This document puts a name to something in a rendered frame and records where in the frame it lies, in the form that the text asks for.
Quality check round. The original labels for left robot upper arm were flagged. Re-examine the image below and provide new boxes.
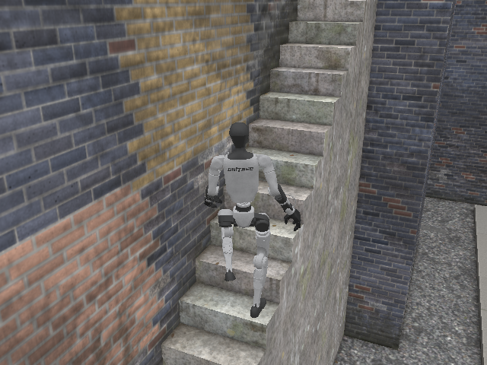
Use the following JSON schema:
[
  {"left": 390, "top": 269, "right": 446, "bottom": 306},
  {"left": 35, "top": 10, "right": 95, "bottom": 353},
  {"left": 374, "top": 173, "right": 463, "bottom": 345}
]
[{"left": 207, "top": 155, "right": 224, "bottom": 196}]

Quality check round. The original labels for right robot thigh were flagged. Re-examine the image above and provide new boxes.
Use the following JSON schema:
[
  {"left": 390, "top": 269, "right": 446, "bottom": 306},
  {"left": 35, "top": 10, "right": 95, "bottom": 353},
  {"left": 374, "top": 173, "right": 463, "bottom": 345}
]
[{"left": 253, "top": 213, "right": 271, "bottom": 269}]

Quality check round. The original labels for left robot hand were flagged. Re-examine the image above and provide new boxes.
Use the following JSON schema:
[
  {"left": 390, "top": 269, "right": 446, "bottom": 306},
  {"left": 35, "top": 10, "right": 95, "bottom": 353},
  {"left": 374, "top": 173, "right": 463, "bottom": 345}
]
[{"left": 204, "top": 196, "right": 222, "bottom": 208}]

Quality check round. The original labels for right robot hand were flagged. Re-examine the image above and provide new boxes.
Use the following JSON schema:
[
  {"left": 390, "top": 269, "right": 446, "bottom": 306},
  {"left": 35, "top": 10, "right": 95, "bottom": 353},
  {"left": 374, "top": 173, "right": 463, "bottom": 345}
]
[{"left": 284, "top": 209, "right": 301, "bottom": 231}]

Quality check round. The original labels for right robot upper arm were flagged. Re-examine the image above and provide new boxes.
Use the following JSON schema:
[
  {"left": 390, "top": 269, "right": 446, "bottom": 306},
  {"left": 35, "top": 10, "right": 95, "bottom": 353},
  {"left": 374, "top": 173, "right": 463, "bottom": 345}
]
[{"left": 256, "top": 154, "right": 281, "bottom": 197}]

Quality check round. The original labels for right robot forearm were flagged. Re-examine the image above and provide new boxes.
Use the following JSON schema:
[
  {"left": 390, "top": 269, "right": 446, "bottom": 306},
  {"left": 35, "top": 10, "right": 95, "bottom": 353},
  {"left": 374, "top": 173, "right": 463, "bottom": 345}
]
[{"left": 275, "top": 184, "right": 295, "bottom": 215}]

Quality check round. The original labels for left robot forearm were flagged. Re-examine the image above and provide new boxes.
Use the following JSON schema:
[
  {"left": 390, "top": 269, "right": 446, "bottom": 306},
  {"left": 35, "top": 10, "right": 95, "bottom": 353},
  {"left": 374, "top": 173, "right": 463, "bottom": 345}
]
[{"left": 205, "top": 185, "right": 215, "bottom": 202}]

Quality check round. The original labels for right robot shin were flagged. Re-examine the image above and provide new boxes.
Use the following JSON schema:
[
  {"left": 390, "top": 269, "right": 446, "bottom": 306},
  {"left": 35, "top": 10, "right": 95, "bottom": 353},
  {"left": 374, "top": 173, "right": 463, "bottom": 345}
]
[{"left": 253, "top": 257, "right": 268, "bottom": 308}]

